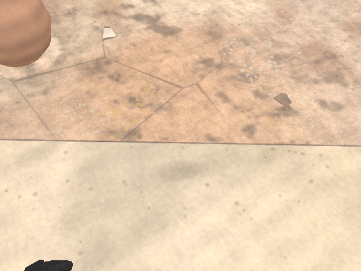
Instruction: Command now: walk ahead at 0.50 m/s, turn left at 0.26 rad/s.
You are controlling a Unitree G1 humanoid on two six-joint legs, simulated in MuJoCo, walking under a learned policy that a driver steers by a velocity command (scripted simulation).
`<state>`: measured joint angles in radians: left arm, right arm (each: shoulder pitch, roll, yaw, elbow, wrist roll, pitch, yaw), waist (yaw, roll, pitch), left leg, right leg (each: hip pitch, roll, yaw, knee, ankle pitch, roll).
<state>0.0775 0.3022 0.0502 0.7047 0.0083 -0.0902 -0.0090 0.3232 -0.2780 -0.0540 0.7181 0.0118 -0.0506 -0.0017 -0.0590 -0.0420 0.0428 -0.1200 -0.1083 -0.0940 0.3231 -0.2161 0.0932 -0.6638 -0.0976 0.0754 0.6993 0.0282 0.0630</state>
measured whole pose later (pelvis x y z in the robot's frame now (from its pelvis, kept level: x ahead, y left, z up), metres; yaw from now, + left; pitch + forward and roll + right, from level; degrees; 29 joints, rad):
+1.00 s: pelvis +0.56 -0.09 +0.00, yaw -28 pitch +1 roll +2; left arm 0.18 0.32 0.07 0.64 -0.02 -0.02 -0.02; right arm 0.32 -0.29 -0.07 0.81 -0.01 -0.09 0.00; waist -0.07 -0.05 0.03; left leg -0.05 -0.03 0.12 0.26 -0.23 0.02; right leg -0.70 -0.10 0.06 0.90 -0.10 0.02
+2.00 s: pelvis +1.05 -0.37 +0.00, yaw -14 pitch +2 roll +0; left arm 0.10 0.30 0.05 0.68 0.01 -0.09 0.00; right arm 0.31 -0.28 -0.06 0.73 0.01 -0.05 0.01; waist -0.05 -0.03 0.04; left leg -0.20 -0.11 -0.09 0.36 -0.18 0.10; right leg -0.64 -0.10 0.09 0.90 -0.21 0.06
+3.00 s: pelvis +1.58 -0.43 +0.00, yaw -11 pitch +1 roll +2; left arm 0.20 0.31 0.07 0.79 -0.02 -0.03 0.00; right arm 0.32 -0.26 -0.07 0.82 -0.02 -0.10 0.01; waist -0.05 -0.05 0.02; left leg -0.07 -0.04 0.15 0.26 -0.20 0.05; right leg -0.68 -0.10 0.08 0.97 -0.11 0.01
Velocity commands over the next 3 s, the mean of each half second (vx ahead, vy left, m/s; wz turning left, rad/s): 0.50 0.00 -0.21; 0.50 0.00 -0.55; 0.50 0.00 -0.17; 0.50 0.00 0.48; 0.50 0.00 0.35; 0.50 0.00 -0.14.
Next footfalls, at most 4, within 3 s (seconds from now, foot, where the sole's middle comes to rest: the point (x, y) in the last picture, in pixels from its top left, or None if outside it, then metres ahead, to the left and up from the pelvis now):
0.20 right None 0.29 -0.14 -0.78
0.68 left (165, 237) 0.59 0.02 -0.78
1.20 right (254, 202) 0.72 -0.35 -0.78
1.74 left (230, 131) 1.10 -0.31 -0.78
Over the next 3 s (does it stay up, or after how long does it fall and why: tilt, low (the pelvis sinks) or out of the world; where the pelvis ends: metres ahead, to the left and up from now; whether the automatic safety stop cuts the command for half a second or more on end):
stays up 1.58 -0.43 0.00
